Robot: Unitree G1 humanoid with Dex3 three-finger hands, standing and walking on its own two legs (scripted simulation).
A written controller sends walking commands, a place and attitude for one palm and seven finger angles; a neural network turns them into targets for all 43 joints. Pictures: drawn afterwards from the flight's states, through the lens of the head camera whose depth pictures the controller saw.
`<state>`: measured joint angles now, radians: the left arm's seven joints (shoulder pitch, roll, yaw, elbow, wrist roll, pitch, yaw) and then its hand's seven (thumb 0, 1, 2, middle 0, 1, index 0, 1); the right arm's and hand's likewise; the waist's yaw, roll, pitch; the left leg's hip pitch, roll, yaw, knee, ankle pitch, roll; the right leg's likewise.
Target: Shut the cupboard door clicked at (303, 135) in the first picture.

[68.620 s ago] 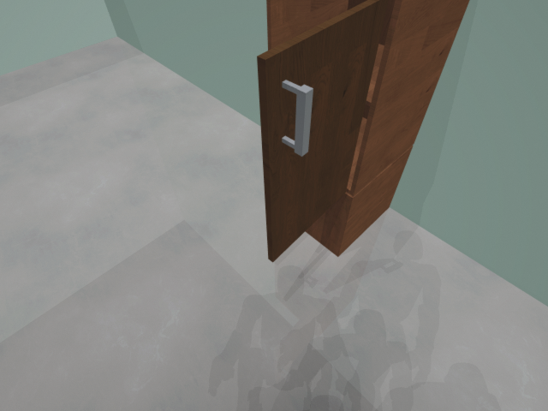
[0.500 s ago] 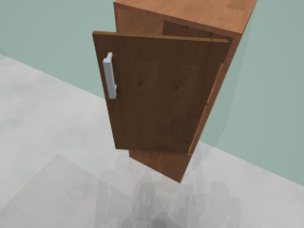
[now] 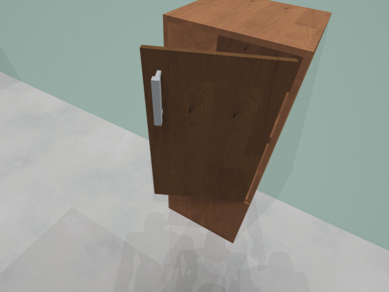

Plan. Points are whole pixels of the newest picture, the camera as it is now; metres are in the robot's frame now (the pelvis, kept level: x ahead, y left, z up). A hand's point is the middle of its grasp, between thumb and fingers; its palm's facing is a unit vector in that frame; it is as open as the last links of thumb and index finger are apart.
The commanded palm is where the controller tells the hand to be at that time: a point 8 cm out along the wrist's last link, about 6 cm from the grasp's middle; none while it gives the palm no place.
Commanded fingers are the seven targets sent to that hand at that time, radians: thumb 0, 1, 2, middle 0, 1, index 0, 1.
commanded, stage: shuffle to correct the standing spot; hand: left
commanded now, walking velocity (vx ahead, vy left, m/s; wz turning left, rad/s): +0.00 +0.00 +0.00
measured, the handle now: (158, 98) +0.53 +0.14 +0.13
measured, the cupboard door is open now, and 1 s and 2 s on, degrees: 25 25 25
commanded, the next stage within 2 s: come to a stop and stand still in 1.08 s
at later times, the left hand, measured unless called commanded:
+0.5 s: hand out of the picture -0.10 +0.14 -0.19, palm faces +0.12 -0.99 -0.10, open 7.4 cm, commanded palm none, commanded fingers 0.00 0.90 0.90 -0.20 -0.30 -0.20 -0.30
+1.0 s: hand out of the picture +0.13 +0.13 -0.16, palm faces -0.09 -0.99 -0.14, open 7.4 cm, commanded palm none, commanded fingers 0.00 0.90 0.90 -0.20 -0.30 -0.20 -0.30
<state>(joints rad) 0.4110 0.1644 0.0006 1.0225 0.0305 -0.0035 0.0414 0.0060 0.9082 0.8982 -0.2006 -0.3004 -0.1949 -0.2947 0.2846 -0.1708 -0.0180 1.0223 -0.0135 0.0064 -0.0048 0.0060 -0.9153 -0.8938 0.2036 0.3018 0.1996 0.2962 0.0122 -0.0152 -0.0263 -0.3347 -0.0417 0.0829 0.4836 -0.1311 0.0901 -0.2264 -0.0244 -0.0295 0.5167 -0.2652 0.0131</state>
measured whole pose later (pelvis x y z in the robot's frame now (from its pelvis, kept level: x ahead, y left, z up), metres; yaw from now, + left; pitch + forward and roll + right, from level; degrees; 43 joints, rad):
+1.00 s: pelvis +0.04 -0.03 +0.01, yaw -2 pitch +2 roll -1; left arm 0.17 0.18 0.05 0.99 0.03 0.01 -0.01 0.01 0.92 0.90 -0.20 -0.30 -0.19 -0.29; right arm 0.47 -0.06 -0.03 1.11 -0.04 -0.04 -0.02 0.00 -0.91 -0.89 0.21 0.30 0.20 0.30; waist -0.08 -0.04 0.03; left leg -0.18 0.04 0.13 0.37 -0.23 0.03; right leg -0.42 -0.07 -0.07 0.65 -0.27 -0.01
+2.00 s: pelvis +0.08 -0.07 +0.00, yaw +0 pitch +0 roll +0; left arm 0.36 0.13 0.02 1.05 0.03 -0.02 0.02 0.01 0.90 0.90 -0.20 -0.30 -0.20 -0.30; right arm 0.29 -0.19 -0.04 1.07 -0.01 0.03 -0.01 0.00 -0.92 -0.89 0.20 0.30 0.20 0.30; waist 0.04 -0.03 0.01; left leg -0.22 0.01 0.06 0.52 -0.28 -0.01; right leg -0.16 -0.04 -0.09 0.47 -0.31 0.00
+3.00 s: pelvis +0.06 -0.06 +0.00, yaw -1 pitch -2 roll +1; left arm 0.32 0.14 -0.02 1.12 0.02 -0.02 0.04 0.01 0.91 0.90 -0.20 -0.30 -0.20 -0.29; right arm 0.30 -0.18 0.00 1.07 -0.01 -0.02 -0.02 0.02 -0.93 -0.89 0.20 0.30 0.20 0.30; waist 0.01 0.04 0.01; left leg -0.19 -0.02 0.11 0.48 -0.26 0.05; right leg -0.19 -0.08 -0.04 0.52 -0.30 0.04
